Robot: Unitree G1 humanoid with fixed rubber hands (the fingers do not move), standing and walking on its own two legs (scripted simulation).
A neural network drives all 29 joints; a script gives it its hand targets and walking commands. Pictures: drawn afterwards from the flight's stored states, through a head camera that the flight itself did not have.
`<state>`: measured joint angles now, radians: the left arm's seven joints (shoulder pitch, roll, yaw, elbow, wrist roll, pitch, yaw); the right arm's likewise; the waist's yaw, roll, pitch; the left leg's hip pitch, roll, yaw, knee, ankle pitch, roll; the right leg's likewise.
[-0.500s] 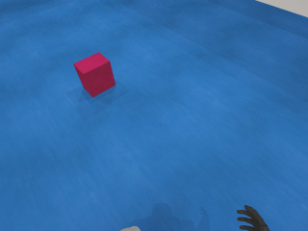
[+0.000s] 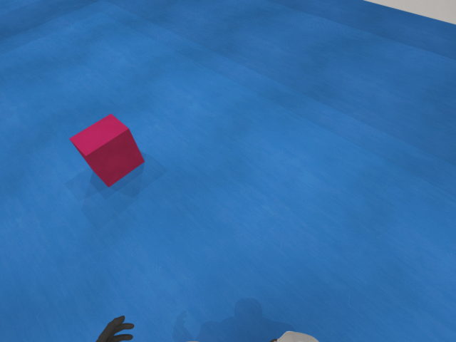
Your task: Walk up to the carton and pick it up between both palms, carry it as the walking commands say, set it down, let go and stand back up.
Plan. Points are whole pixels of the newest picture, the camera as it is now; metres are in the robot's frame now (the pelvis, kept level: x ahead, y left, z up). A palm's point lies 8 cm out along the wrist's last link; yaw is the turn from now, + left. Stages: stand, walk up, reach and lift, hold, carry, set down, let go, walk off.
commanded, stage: walk up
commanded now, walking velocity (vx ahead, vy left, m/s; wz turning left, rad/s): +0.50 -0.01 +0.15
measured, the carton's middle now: (109, 151) +1.11 +0.65 -0.63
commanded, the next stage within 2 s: none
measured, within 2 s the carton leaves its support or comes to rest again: neither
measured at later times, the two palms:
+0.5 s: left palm (94, 310) +0.22 +0.30 -0.13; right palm (323, 250) +0.30 -0.18 -0.10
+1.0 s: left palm (116, 255) +0.32 +0.26 -0.11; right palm (316, 180) +0.47 -0.21 -0.11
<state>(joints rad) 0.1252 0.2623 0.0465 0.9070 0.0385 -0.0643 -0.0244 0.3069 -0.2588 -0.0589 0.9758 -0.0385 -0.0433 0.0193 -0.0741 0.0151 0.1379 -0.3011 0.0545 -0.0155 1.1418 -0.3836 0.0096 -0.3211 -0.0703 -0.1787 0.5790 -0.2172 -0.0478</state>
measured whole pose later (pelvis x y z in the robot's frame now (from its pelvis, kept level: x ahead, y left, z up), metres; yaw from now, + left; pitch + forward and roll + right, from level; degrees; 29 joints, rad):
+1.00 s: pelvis +0.34 +0.02 +0.01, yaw +6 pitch +0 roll +2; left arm 0.35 0.19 0.05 0.88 0.03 -0.02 0.01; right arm 0.19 -0.22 -0.03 0.80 -0.01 0.02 0.01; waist 0.03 -0.01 0.07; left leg -0.41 0.07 0.06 0.81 -0.38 -0.02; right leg -0.26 -0.11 -0.18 0.45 -0.18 -0.01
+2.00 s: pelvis +0.53 +0.18 -0.01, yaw +35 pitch +4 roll +1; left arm 0.50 0.20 0.03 0.94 0.01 -0.04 0.00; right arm 0.01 -0.23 -0.04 0.75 -0.05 -0.04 0.05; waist 0.09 -0.01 0.06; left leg -0.47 0.02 0.12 0.61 -0.22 0.05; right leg -0.18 -0.20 -0.16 0.89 -0.49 0.06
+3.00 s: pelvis +0.75 +0.37 +0.01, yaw +41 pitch +0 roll +0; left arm 0.35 0.20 0.05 1.03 0.01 -0.01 0.02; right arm 0.18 -0.15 -0.02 0.97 -0.01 -0.03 -0.01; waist 0.04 -0.06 0.03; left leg -0.25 0.05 0.10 0.45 -0.20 -0.01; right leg -0.30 -0.11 -0.07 0.69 -0.43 0.03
